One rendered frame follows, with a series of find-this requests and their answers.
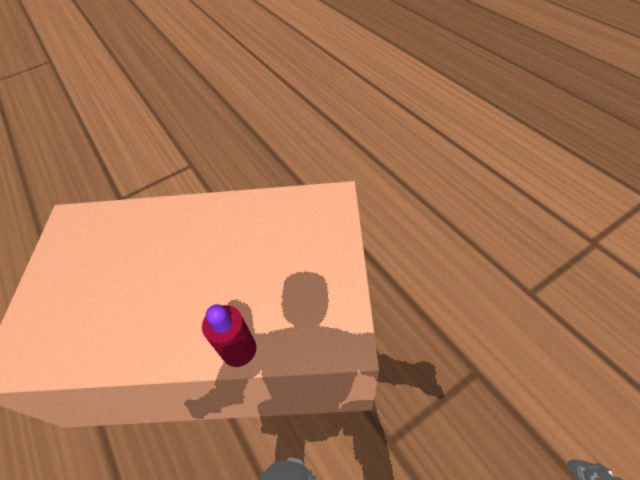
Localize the bottle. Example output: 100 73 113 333
202 304 256 367

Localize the right robot hand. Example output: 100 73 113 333
568 460 623 480

